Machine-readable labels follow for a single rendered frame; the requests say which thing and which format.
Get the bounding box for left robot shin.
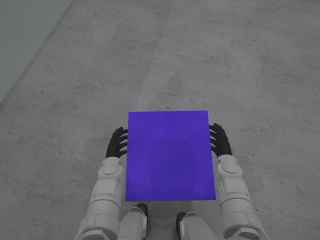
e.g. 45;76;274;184
128;207;144;214

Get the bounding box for right robot forearm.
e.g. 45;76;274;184
214;154;270;240

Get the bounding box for left robot foot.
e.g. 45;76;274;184
137;203;148;240

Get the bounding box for left robot forearm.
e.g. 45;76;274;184
74;156;125;240

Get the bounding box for robot right hand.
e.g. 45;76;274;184
209;123;232;158

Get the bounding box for carton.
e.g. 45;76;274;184
125;110;216;202

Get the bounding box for robot left hand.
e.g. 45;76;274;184
105;127;128;158

